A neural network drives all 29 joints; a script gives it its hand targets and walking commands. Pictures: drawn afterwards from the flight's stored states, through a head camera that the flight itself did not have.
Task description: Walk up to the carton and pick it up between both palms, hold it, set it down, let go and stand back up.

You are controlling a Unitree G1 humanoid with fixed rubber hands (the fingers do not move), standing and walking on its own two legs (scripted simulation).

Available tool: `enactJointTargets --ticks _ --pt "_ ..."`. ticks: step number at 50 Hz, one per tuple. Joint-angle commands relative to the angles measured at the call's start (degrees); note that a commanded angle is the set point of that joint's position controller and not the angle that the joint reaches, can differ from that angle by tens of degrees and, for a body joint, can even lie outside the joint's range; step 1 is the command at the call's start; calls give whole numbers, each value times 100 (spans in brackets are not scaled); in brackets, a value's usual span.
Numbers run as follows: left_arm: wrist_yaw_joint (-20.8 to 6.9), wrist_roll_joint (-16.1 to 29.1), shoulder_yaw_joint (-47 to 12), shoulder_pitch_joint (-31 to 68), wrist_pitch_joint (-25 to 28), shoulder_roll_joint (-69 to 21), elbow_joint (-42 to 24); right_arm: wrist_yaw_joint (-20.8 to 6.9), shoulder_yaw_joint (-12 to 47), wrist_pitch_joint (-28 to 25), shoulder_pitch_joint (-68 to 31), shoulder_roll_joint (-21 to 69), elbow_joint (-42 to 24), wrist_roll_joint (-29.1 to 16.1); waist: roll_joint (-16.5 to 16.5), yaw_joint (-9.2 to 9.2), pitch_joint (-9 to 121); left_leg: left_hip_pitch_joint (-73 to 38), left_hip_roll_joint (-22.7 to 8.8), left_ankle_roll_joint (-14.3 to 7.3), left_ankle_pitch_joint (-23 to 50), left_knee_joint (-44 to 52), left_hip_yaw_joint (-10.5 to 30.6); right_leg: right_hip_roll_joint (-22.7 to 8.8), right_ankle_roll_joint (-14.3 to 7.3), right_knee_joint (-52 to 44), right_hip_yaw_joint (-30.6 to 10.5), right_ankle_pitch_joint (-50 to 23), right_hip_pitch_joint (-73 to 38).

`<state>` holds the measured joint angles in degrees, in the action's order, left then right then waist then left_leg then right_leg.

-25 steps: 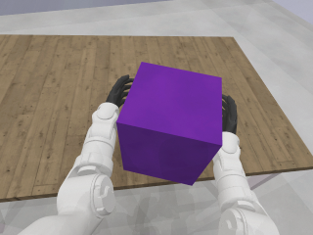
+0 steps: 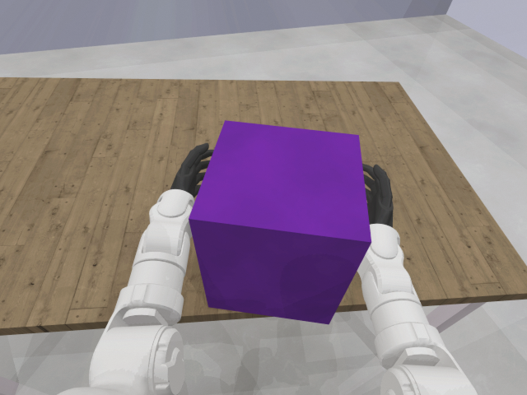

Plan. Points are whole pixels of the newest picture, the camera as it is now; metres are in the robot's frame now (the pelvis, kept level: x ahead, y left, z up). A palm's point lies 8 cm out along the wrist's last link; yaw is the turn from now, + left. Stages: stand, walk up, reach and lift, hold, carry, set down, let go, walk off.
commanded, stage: reach and lift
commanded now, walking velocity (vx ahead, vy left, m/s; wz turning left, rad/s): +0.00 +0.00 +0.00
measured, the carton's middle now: (278, 226) +0.36 -0.04 +0.05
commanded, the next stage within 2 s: hold in 1.94 s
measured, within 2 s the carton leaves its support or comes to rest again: neither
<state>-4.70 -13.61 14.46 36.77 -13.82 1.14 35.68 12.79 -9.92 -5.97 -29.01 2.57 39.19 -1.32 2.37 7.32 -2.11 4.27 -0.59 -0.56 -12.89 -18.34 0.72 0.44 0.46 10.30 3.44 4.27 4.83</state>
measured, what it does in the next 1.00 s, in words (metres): stands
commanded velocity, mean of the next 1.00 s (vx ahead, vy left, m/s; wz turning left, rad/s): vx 0.00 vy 0.00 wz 0.00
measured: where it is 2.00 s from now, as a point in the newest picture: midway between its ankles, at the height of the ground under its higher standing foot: outside the picture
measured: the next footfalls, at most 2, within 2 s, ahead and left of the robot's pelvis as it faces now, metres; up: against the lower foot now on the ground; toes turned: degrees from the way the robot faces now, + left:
none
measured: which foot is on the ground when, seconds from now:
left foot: down 0.00-1.00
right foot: down 0.00-1.00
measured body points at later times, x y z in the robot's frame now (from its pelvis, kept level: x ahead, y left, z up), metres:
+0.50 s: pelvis -0.02 +0.01 +0.00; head -0.04 +0.03 +0.45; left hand +0.40 +0.11 +0.15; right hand +0.35 -0.19 +0.14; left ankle -0.03 +0.11 -0.75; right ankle +0.01 -0.12 -0.75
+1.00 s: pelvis -0.02 -0.01 +0.00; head -0.05 +0.02 +0.45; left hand +0.37 +0.13 +0.17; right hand +0.36 -0.17 +0.18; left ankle -0.03 +0.11 -0.75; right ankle +0.01 -0.12 -0.75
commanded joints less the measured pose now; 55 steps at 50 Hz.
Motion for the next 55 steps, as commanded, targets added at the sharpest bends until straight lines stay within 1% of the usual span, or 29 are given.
enactJointTargets --ticks 1,3,5,7,9,11,13,15,16,17,20,23,27,29,30,33,35,36,38,39,40,41,42,44,48,50,51,54,55 --pt "-536 399 -2373 3367 240 -3532 -749 -571 2271 -33 -3815 3212 -1306 78 -305 117 2839 -306 250 239 2090 -37 -234 164 211 512 132 -2109 -1538" --pt "-591 406 -2321 3488 119 -3561 -718 -587 2053 145 -3872 3194 -1179 126 -258 211 2543 -178 228 211 1584 126 -207 135 226 483 145 -1701 -1462" --pt "-641 325 -2123 3552 38 -3551 -603 -625 1824 251 -3905 3098 -1025 191 -266 203 2437 -173 221 214 1354 230 -220 146 206 436 200 -1333 -1413" --pt "-638 314 -2057 3644 15 -3525 -661 -672 1790 297 -3978 3123 -1024 180 -287 184 2512 -237 239 235 1549 178 -223 160 195 450 212 -1431 -1484" --pt "-652 254 -1939 3668 -82 -3550 -548 -723 1665 364 -4097 3036 -944 171 -303 180 2235 -222 211 254 1352 263 -209 175 169 400 240 -1081 -1423" --pt "-669 165 -1772 3510 -203 -3493 -422 -775 1608 397 -4222 2925 -976 150 -273 73 2123 -218 208 223 1263 297 -236 165 146 366 260 -894 -1367" --pt "-635 154 -1755 3511 -303 -3540 -583 -811 1694 394 -4375 2919 -1103 72 -281 -6 2209 -321 206 229 1511 256 -253 217 136 396 276 -962 -1435" --pt "-643 155 -1708 3614 -374 -3440 -648 -831 1634 454 -4295 2844 -972 74 -207 87 2063 -385 200 233 1410 264 -260 213 144 347 294 -824 -1370" --pt "-643 143 -1694 3647 -414 -3407 -627 -847 1617 475 -4350 2808 -984 56 -238 57 2057 -364 212 208 1270 306 -276 196 143 334 280 -671 -1341" --pt "-617 191 -1817 3774 -437 -3482 -830 -860 1600 476 -4381 2825 -989 35 -322 133 2126 -394 185 237 1331 294 -231 210 122 365 300 -677 -1332" --pt "-584 119 -1701 3573 -597 -3485 -765 -910 1696 527 -4465 2735 -1001 -48 -287 -13 1922 -439 175 227 1323 308 -250 240 105 316 321 -535 -1323" --pt "-536 225 -1861 3622 -730 -3479 -1180 -911 1960 517 -4672 2793 -1397 -260 -234 -85 2239 -547 204 251 1752 156 -262 247 123 389 297 -851 -1478" --pt "-463 294 -2086 3697 -826 -3553 -1493 -903 2051 645 -4650 2786 -1382 -335 -279 35 2255 -653 221 252 1739 118 -215 263 123 385 317 -741 -1335" --pt "-448 242 -2019 3633 -919 -3473 -1562 -918 2042 725 -4517 2718 -1259 -327 -246 -4 2141 -659 226 228 1665 156 -239 232 124 382 295 -690 -1332" --pt "-448 239 -2049 3557 -997 -3443 -1624 -914 2053 754 -4502 2694 -1319 -398 -297 8 2118 -666 234 242 1692 155 -227 228 120 383 285 -714 -1337" --pt "-496 319 -2167 3465 -1170 -3454 -1938 -837 2207 831 -4514 2776 -1616 -535 -179 116 2149 -755 264 242 1874 48 -190 236 162 377 300 -924 -1397" --pt "-436 388 -2396 3550 -1203 -3506 -2411 -845 2458 861 -4618 2747 -1843 -680 -287 68 2542 -896 274 303 2348 -81 -172 278 154 495 305 -1258 -1506" --pt "-419 314 -2302 3474 -1262 -3441 -2338 -855 2485 932 -4575 2708 -1748 -717 -300 28 2321 -867 298 302 2412 -83 -167 284 154 479 298 -1224 -1507" --pt "-447 221 -2213 3344 -1385 -3377 -2248 -861 2439 1011 -4612 2660 -1796 -688 -281 -11 2165 -685 329 232 1992 23 -183 237 151 431 289 -973 -1503" --pt "-430 313 -2350 3425 -1423 -3439 -2520 -863 2520 1003 -4706 2715 -1989 -759 -305 -8 2372 -732 317 241 2100 -24 -173 263 143 483 296 -1101 -1561" --pt "-419 284 -2331 3352 -1485 -3401 -2515 -858 2563 1041 -4678 2700 -2012 -791 -290 -10 2332 -768 322 245 2191 -51 -172 272 144 492 292 -1189 -1600" --pt "-412 300 -2348 3304 -1512 -3386 -2617 -852 2561 1082 -4609 2659 -1984 -810 -257 23 2326 -833 311 253 2252 -58 -154 278 168 505 308 -1252 -1596" --pt "-437 249 -2268 3303 -1551 -3332 -2485 -838 2472 1151 -4538 2620 -1839 -776 -219 72 2050 -727 321 244 2032 5 -161 256 184 461 300 -1062 -1512" --pt "-471 192 -2201 3365 -1629 -3286 -2495 -837 2399 1189 -4549 2590 -1751 -736 -236 58 1981 -691 318 235 1817 64 -170 243 169 441 314 -874 -1513" --pt "-432 254 -2308 3276 -1755 -3337 -2789 -813 2637 1211 -4803 2696 -2138 -920 -188 -5 2327 -838 346 227 2228 -81 -175 266 201 521 297 -1392 -1736" --pt "-426 255 -2326 3326 -1789 -3277 -2988 -785 2730 1303 -4691 2714 -2081 -993 -200 6 2274 -859 352 248 2293 -72 -169 285 216 546 306 -1481 -1795" --pt "-448 247 -2281 3365 -1811 -3207 -2921 -774 2683 1332 -4732 2688 -2082 -970 -163 13 2256 -783 375 216 2036 -27 -183 250 227 502 303 -1251 -1744" --pt "-453 153 -2221 3246 -1953 -3210 -2829 -784 2557 1364 -4823 2613 -2037 -897 -209 -25 1961 -686 343 195 1824 61 -186 247 185 464 296 -999 -1662" --pt "-454 188 -2274 3316 -1973 -3237 -2920 -780 2550 1368 -4836 2629 -2004 -896 -184 27 1982 -686 321 199 1815 69 -180 266 187 471 308 -985 -1691"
